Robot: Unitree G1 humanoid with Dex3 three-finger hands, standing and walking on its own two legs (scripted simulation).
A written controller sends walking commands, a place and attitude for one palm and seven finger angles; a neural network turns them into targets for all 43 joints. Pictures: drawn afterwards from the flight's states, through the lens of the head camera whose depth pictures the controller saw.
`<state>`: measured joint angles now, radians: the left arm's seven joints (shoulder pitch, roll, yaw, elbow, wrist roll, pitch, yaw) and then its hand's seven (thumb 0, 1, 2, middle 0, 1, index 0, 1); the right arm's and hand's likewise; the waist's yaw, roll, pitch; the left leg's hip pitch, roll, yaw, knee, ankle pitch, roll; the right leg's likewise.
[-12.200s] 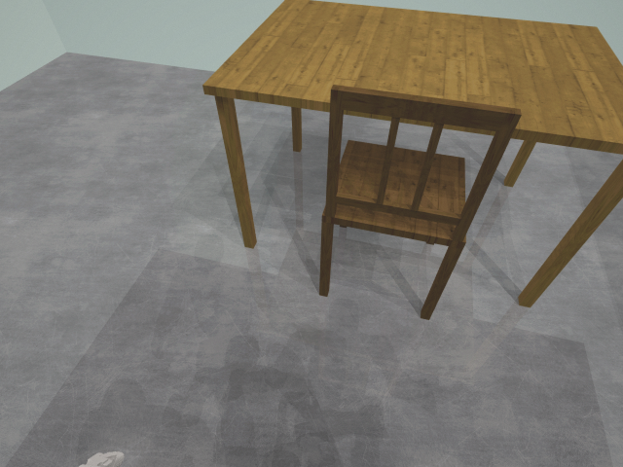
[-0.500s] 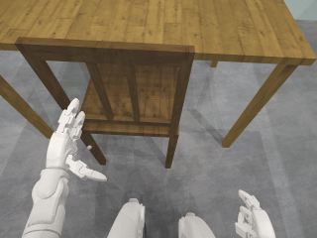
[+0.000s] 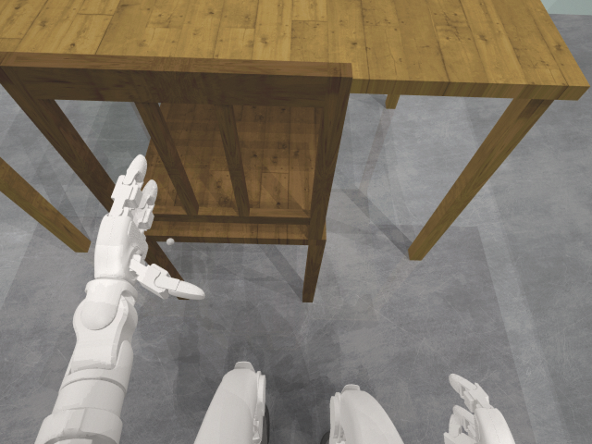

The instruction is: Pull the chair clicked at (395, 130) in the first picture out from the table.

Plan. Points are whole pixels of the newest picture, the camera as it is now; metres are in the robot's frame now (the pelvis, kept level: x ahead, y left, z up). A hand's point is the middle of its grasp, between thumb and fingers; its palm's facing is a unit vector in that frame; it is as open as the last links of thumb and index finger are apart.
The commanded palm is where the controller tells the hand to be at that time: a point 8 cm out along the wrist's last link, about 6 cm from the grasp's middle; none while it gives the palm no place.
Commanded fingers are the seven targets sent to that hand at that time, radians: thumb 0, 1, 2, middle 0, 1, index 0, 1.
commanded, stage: aim the fingers beside a spindle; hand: left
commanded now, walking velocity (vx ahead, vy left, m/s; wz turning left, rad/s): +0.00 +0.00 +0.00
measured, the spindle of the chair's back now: (173, 165) +0.50 +0.21 +0.01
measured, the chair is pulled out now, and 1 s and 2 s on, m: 0.00 0.00 0.00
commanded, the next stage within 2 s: push the fingers through the gap in 0.60 s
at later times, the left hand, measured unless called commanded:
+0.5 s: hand (175, 248) +0.35 +0.18 +0.03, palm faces +0.03 -1.00 -0.06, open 17.0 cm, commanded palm +0.33 +0.23 +0.03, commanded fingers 0.00 -0.50 0.30 -0.06 -0.08 -0.06 -0.08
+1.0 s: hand (174, 229) +0.38 +0.18 +0.03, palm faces +0.03 -1.00 -0.05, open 17.0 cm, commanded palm +0.36 +0.23 +0.03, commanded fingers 0.00 -0.50 0.30 -0.06 -0.08 -0.06 -0.08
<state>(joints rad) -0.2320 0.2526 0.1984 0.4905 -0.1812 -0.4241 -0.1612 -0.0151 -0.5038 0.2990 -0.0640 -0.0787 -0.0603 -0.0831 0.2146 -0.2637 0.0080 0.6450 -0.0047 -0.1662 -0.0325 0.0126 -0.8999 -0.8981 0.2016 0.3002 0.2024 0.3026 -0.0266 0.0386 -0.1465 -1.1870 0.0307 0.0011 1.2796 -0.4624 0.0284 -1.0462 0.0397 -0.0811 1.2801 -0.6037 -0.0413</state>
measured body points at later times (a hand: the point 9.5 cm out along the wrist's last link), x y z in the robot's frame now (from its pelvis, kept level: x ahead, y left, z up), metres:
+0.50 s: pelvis +0.00 +0.00 +0.00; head +0.11 +0.00 +0.43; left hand +0.35 +0.23 +0.03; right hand +0.16 -0.25 -0.11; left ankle +0.07 +0.10 -0.62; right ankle +0.01 -0.10 -0.62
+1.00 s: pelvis +0.00 +0.00 +0.00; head +0.11 +0.01 +0.43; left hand +0.37 +0.24 +0.03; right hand +0.14 -0.25 -0.12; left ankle +0.07 +0.10 -0.62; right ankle +0.01 -0.10 -0.62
